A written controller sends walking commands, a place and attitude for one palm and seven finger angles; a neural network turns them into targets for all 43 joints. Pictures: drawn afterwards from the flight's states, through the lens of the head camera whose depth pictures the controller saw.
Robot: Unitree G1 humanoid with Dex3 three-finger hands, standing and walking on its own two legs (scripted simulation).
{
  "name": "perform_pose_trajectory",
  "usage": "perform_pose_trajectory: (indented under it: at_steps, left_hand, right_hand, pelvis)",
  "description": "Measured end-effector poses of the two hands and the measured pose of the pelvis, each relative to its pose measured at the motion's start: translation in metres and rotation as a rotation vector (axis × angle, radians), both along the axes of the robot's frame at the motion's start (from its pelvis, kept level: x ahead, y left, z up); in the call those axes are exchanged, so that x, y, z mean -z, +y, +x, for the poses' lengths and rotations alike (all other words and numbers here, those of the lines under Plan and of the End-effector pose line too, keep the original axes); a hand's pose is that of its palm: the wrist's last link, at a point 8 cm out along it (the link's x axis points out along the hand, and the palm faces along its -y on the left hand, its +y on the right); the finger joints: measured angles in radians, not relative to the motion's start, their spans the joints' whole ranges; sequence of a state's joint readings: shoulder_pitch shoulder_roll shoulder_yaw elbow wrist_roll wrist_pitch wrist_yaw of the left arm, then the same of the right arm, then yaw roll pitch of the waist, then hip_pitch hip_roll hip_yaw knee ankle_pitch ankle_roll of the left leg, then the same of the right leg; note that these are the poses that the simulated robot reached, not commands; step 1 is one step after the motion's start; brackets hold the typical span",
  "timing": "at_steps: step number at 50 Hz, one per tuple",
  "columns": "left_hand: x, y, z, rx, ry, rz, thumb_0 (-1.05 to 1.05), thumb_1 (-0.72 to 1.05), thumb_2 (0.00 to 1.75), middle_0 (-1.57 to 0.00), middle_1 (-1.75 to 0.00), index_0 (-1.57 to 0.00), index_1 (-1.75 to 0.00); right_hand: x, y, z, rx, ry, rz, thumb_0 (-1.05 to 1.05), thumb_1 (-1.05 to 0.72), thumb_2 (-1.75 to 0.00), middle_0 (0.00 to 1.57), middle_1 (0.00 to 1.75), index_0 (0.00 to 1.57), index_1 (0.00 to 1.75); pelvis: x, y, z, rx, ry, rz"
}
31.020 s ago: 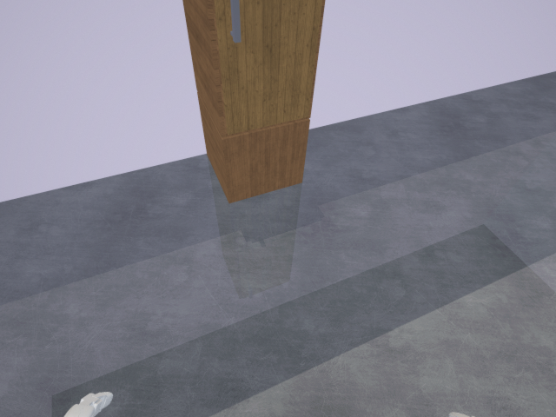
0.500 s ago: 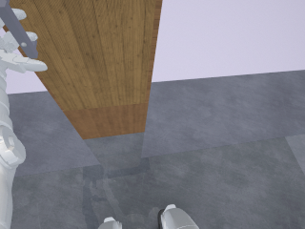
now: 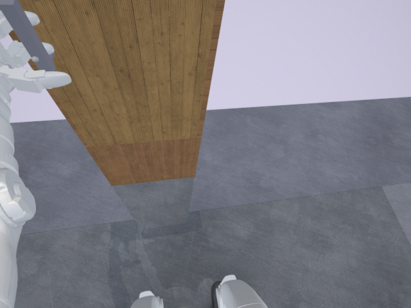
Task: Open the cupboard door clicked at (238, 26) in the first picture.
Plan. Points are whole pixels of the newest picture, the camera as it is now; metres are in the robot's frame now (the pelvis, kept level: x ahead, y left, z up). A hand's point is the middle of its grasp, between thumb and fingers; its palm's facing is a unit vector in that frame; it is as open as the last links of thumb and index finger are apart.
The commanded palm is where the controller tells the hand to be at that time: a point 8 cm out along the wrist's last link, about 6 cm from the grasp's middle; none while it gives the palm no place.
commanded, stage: close the thumb around the handle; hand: left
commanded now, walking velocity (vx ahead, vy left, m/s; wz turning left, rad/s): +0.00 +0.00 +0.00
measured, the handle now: (32, 33) +0.59 +0.23 +0.14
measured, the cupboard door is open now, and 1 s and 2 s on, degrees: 0 9 45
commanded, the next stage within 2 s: pull the door open along its arc in 0.48 s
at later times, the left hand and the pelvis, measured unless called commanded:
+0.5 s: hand (43, 58) +0.54 +0.21 +0.13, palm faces -0.02 -1.00 +0.01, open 5.6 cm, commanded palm +0.52 +0.26 +0.13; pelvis +0.00 +0.00 +0.00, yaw +0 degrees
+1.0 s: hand (47, 82) +0.49 +0.20 +0.13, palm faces -0.03 -1.00 +0.00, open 5.8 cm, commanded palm +0.42 +0.25 +0.13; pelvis +0.01 +0.00 +0.01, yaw -2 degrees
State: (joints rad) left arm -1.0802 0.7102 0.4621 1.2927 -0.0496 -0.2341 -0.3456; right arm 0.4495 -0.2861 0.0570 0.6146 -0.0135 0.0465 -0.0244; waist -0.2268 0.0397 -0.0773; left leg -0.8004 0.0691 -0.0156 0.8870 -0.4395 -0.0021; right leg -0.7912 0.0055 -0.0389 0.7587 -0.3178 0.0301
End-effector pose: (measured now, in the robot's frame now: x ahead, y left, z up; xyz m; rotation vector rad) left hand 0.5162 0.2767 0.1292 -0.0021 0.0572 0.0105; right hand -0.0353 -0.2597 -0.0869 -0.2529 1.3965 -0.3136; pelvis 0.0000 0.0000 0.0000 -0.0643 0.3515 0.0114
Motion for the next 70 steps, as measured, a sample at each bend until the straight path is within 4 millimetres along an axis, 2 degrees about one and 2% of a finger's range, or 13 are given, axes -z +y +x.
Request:
perform_pose_trajectory:
  at_steps: [8,17,19,25,35,40,44,49,54,58,64,70]
  left_hand:
    - [-0.004,0.000,-0.001,0.008,-0.011,-0.005,-0.01,0.10,0.56,-0.34,-1.27,-0.34,-1.26]
    - [-0.003,-0.004,0.001,0.004,-0.014,-0.001,0.00,0.59,0.76,-0.37,-1.32,-0.38,-1.31]
    - [-0.003,-0.007,0.001,0.024,-0.016,-0.002,0.00,0.65,0.79,-0.38,-1.33,-0.38,-1.32]
    - [-0.002,-0.013,0.000,0.028,-0.007,-0.010,-0.01,0.72,0.84,-0.35,-1.33,-0.39,-1.34]
    - [-0.003,-0.016,-0.003,-0.001,-0.008,0.009,-0.01,0.73,0.84,-0.35,-1.34,-0.37,-1.34]
    - [-0.002,-0.017,-0.011,0.004,-0.019,0.010,-0.01,0.74,0.82,-0.34,-1.34,-0.35,-1.35]
    - [-0.001,-0.018,-0.022,0.015,-0.028,0.005,-0.01,0.74,0.79,-0.34,-1.34,-0.35,-1.35]
    - [0.000,-0.023,-0.044,0.031,-0.044,0.001,-0.01,0.73,0.77,-0.33,-1.33,-0.35,-1.34]
    - [0.001,-0.035,-0.078,0.040,-0.064,-0.014,-0.01,0.72,0.76,-0.34,-1.33,-0.33,-1.33]
    - [0.003,-0.054,-0.111,-0.075,-0.088,-0.051,-0.01,0.71,0.76,-0.33,-1.33,-0.33,-1.28]
    - [0.002,-0.093,-0.162,-0.223,-0.088,-0.075,0.00,0.69,0.73,-0.33,-1.32,-0.34,-1.26]
    - [-0.002,-0.129,-0.198,-0.322,-0.044,-0.061,0.01,0.67,0.73,-0.33,-1.28,-0.35,-1.28]
  right_hand:
    - [0.003,0.005,0.000,0.001,0.012,0.023,0.00,-0.91,-0.90,0.20,0.30,0.20,0.30]
    - [0.003,0.003,0.003,0.002,0.005,0.020,0.00,-0.91,-0.90,0.20,0.30,0.20,0.30]
    - [0.002,0.003,0.004,0.003,0.004,0.020,0.00,-0.91,-0.90,0.20,0.30,0.20,0.30]
    - [0.003,-0.001,0.005,0.003,-0.010,0.015,0.00,-0.91,-0.90,0.20,0.30,0.20,0.30]
    - [0.004,-0.002,0.000,0.005,-0.016,0.018,0.00,-0.91,-0.90,0.20,0.30,0.20,0.30]
    - [0.004,-0.002,-0.002,0.018,-0.016,0.030,0.00,-0.91,-0.90,0.20,0.30,0.20,0.30]
    - [0.004,-0.003,0.005,0.026,-0.039,0.039,0.00,-0.91,-0.90,0.20,0.30,0.20,0.30]
    - [0.002,-0.005,0.031,0.022,-0.119,0.050,0.00,-0.91,-0.90,0.20,0.30,0.20,0.30]
    - [-0.002,-0.006,0.075,-0.006,-0.256,0.069,0.00,-0.91,-0.90,0.20,0.30,0.20,0.30]
    - [-0.006,-0.001,0.121,-0.060,-0.382,0.103,0.01,-0.91,-0.90,0.20,0.30,0.20,0.30]
    - [-0.018,0.018,0.187,-0.143,-0.548,0.167,0.01,-0.91,-0.90,0.20,0.30,0.20,0.30]
    - [-0.035,0.034,0.233,-0.215,-0.632,0.204,0.01,-0.91,-0.90,0.20,0.30,0.20,0.30]
  pelvis:
    - [-0.001,0.001,0.003,-0.002,-0.002,0.000]
    - [-0.001,0.000,0.005,0.002,-0.001,0.001]
    - [-0.001,0.000,0.005,0.003,-0.002,0.001]
    - [-0.001,-0.002,0.004,0.002,-0.009,0.003]
    - [0.000,-0.004,-0.002,0.008,-0.007,0.009]
    - [-0.002,-0.005,0.000,0.019,-0.016,0.013]
    - [-0.005,-0.005,0.004,0.027,-0.032,0.017]
    - [-0.010,-0.005,0.011,0.035,-0.063,0.022]
    - [-0.015,-0.004,0.017,0.039,-0.104,0.027]
    - [-0.019,-0.003,0.019,0.033,-0.139,0.030]
    - [-0.023,-0.006,0.021,0.026,-0.191,0.043]
    - [-0.027,-0.017,0.024,0.013,-0.249,0.053]
